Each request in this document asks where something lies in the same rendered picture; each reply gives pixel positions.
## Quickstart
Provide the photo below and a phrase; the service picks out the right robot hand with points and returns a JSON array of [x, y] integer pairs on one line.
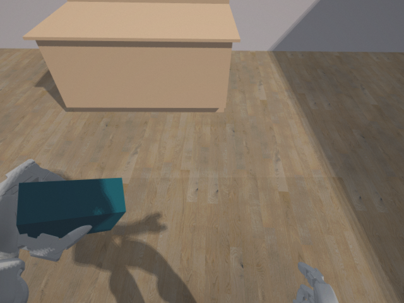
[[322, 293]]

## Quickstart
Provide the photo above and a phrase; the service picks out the sponge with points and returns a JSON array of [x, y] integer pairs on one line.
[[58, 207]]

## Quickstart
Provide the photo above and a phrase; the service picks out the left robot forearm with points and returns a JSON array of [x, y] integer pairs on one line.
[[13, 289]]

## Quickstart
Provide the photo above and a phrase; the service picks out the table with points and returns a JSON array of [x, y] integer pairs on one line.
[[139, 55]]

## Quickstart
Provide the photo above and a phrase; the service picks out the left robot hand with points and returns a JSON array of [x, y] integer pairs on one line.
[[45, 246]]

